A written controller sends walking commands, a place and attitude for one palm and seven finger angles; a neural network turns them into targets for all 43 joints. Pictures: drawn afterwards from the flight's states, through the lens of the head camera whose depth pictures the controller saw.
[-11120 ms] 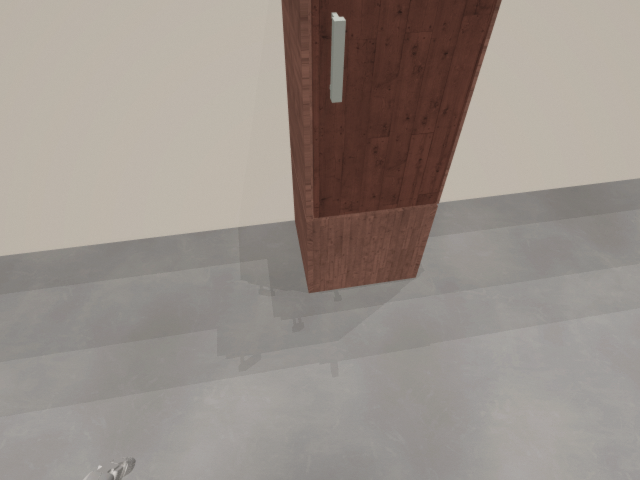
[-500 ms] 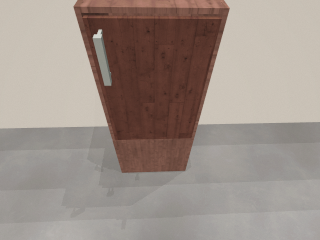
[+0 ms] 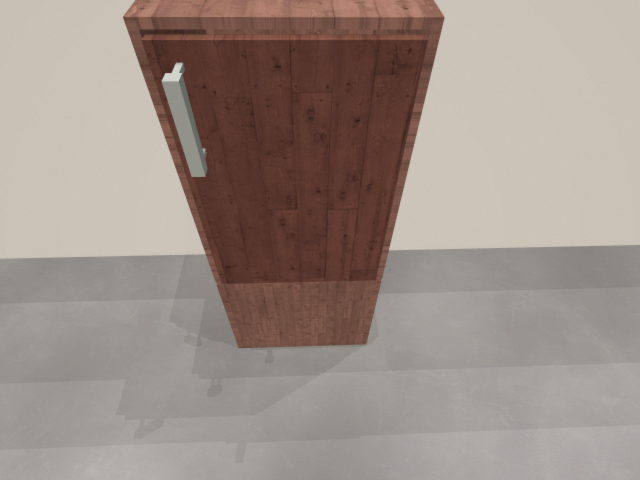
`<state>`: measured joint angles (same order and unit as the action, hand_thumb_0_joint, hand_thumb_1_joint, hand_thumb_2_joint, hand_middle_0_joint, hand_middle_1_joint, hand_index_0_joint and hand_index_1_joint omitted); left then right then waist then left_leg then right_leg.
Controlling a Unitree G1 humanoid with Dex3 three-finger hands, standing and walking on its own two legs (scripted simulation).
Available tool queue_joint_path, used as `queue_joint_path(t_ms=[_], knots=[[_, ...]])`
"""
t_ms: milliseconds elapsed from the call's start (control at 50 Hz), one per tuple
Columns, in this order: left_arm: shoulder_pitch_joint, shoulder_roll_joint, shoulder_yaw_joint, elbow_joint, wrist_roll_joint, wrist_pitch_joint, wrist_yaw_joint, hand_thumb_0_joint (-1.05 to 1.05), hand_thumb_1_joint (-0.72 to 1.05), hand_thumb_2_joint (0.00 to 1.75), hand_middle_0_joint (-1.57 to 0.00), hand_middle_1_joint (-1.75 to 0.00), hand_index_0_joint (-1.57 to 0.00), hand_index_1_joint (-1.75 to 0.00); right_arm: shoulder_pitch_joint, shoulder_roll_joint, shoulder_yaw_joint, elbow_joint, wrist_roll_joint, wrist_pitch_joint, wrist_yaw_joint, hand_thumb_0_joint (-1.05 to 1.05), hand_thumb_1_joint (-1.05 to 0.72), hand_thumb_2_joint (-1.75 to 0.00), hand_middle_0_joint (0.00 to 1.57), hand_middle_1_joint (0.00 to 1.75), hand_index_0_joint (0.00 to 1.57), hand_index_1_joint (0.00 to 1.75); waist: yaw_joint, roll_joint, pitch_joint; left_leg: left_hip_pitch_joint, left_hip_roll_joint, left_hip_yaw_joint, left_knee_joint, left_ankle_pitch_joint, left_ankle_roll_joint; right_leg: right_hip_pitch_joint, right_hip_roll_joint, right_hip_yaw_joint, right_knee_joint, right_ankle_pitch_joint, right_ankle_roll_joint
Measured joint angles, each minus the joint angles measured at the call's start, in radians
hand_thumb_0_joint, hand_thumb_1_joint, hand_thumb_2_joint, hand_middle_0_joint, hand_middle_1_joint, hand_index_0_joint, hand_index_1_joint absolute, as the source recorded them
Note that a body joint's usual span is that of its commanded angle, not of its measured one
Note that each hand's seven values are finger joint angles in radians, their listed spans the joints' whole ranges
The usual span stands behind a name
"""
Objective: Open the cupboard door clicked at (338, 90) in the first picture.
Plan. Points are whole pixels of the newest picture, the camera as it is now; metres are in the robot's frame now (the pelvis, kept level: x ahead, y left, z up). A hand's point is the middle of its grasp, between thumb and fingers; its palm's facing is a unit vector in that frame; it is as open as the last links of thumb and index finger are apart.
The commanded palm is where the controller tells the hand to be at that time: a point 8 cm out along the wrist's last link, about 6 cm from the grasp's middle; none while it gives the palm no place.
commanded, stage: look again from close up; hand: left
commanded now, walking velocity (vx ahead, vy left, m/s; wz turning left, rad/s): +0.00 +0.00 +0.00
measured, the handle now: (189, 122) +0.57 +0.24 +0.14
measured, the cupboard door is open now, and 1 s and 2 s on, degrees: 0 0 0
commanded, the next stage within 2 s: raise the hand with hooked fingers in 0.52 s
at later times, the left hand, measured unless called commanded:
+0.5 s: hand out of the picture +0.00 +0.15 -0.17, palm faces +0.04 -0.98 -0.21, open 7.4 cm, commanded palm none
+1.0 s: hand (191, 460) +0.15 +0.16 -0.01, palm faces +0.02 -1.00 +0.03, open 8.3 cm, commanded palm +0.11 +0.23 -0.02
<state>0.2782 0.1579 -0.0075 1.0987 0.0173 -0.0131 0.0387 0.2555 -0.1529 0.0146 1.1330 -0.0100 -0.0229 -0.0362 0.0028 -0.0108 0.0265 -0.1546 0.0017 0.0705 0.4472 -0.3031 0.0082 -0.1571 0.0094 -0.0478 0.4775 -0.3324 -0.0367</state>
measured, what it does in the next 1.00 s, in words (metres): shifts its weight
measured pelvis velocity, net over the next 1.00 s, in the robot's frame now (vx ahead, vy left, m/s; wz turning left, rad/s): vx -0.07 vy -0.02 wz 0.02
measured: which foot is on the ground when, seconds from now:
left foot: down 0.00-1.00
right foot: down 0.00-1.00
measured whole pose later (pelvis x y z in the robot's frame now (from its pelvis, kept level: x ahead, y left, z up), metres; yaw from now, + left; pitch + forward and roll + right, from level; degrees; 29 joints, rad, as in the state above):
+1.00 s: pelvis -0.07 -0.02 -0.05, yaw +1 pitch +8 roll +2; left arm 0.33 0.16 0.13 0.17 -0.26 -0.45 -0.29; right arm 0.15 -0.27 -0.04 0.55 0.03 -0.23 -0.02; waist 0.00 -0.03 -0.10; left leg -0.62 0.02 0.04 0.88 -0.40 -0.01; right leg -0.62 0.00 -0.08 0.92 -0.45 -0.07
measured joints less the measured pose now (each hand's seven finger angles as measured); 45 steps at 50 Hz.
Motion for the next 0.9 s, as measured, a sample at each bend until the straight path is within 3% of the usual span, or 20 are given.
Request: queue_joint_path(t_ms=[640, 660, 680, 740, 800, 860, 900], knots=[[0.003, 0.005, 0.006, -0.001, -0.001, -0.014, 0.005, 0.00, 0.90, 0.90, -0.20, -0.30, -0.20, -0.29, -0.021, -0.012, -0.002, -0.005, 0.003, 0.012, 0.003, 0.00, -0.91, -0.90, 0.20, 0.29, 0.20, 0.30, 0.008, 0.008, -0.009, -0.006, 0.043, -0.022, 0.012, 0.023, -0.037, 0.026, 0.042, -0.028, -0.049, 0.031, -0.034], [0.054, 0.002, 0.009, -0.156, -0.048, 0.040, 0.009, 0.01, 0.91, 0.90, -0.20, -0.30, -0.21, -0.29, -0.008, -0.019, 0.001, -0.052, 0.018, 0.004, 0.000, 0.00, -0.91, -0.90, 0.20, 0.29, 0.20, 0.30, 0.011, 0.012, 0.000, -0.014, 0.046, -0.022, 0.029, 0.017, -0.028, 0.018, 0.045, -0.024, -0.042, 0.034, -0.033], [0.113, 0.003, 0.017, -0.339, -0.077, 0.048, 0.019, 0.01, 0.92, 0.90, -0.20, -0.31, -0.21, -0.30, 0.014, -0.027, 0.003, -0.104, 0.025, -0.037, -0.014, 0.00, -0.91, -0.90, 0.20, 0.29, 0.20, 0.30, 0.021, 0.018, 0.008, -0.006, 0.047, -0.017, 0.019, 0.007, -0.025, 0.009, 0.046, -0.017, -0.026, 0.031, -0.035], [0.180, 0.007, 0.017, -0.724, -0.141, -0.018, 0.073, 0.02, 0.91, 0.89, -0.20, -0.32, -0.21, -0.31, 0.046, -0.059, -0.016, -0.211, 0.050, -0.150, -0.044, 0.01, -0.91, -0.90, 0.20, 0.29, 0.21, 0.30, 0.011, 0.048, -0.011, -0.033, 0.026, -0.030, 0.032, 0.009, -0.031, -0.025, 0.024, -0.029, 0.020, 0.013, -0.031], [0.116, 0.001, 0.057, -0.913, -0.175, -0.129, 0.052, 0.02, 0.87, 0.87, -0.20, -0.34, -0.21, -0.33, 0.015, -0.089, -0.031, -0.303, 0.045, -0.199, -0.049, 0.01, -0.91, -0.90, 0.20, 0.29, 0.20, 0.30, -0.015, 0.072, -0.056, -0.119, 0.008, -0.046, 0.098, 0.004, -0.020, -0.107, 0.001, -0.046, 0.096, -0.009, -0.022], [0.006, 0.008, 0.117, -0.931, -0.205, -0.316, -0.040, 0.02, 0.82, 0.85, -0.20, -0.37, -0.21, -0.36, -0.044, -0.094, -0.039, -0.383, 0.027, -0.224, -0.028, 0.01, -0.91, -0.90, 0.20, 0.29, 0.20, 0.30, -0.022, 0.052, -0.108, -0.256, 0.005, -0.037, 0.206, -0.023, -0.020, -0.255, -0.009, -0.040, 0.221, -0.043, -0.022], [-0.028, 0.008, 0.142, -0.926, -0.245, -0.435, -0.147, 0.01, 0.78, 0.84, -0.20, -0.40, -0.21, -0.39, -0.078, -0.091, -0.044, -0.438, 0.022, -0.233, -0.003, 0.01, -0.91, -0.90, 0.20, 0.29, 0.20, 0.30, -0.017, 0.020, -0.127, -0.343, 0.012, -0.026, 0.288, -0.049, -0.025, -0.350, -0.007, -0.029, 0.307, -0.066, -0.029]])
